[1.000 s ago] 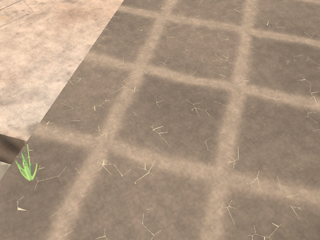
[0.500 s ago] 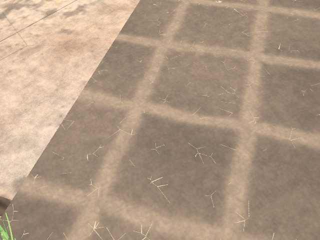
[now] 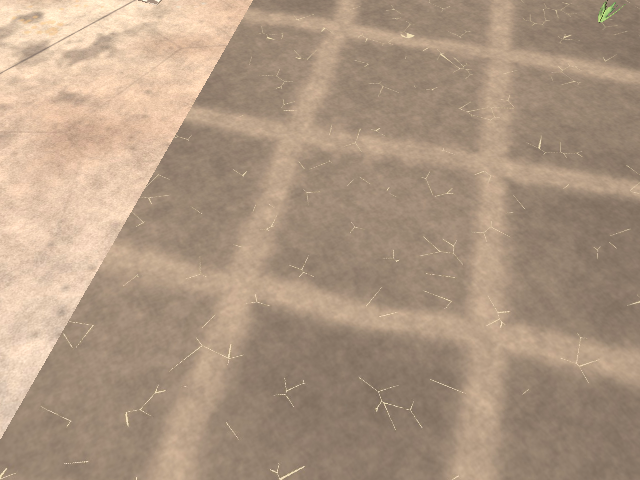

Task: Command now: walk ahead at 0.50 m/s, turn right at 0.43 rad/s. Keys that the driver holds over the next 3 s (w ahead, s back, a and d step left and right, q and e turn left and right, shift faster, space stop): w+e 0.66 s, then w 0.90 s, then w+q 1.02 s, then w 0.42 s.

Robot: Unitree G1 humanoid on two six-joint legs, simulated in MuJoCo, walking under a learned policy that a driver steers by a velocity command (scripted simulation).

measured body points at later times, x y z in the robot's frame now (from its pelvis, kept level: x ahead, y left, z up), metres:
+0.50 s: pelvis +0.25 -0.06 -0.02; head +0.29 -0.08 +0.43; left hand +0.48 +0.14 -0.13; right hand +0.20 -0.32 -0.16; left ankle +0.13 +0.09 -0.64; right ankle +0.30 -0.12 -0.74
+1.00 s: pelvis +0.54 -0.13 -0.02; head +0.57 -0.14 +0.43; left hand +0.63 +0.13 -0.15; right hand +0.60 -0.44 -0.11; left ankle +0.67 -0.10 -0.74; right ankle +0.32 -0.13 -0.70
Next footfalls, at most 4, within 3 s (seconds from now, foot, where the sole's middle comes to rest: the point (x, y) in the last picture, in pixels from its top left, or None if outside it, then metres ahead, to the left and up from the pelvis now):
0.42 right None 0.34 -0.14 -0.77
0.96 left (387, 379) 0.70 -0.12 -0.77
1.48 right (513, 331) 0.85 -0.43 -0.77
2.02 left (479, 226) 1.18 -0.39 -0.77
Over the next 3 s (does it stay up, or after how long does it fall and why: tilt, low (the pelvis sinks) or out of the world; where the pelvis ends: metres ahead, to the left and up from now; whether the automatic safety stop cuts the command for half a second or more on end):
stays up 1.52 -0.47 0.00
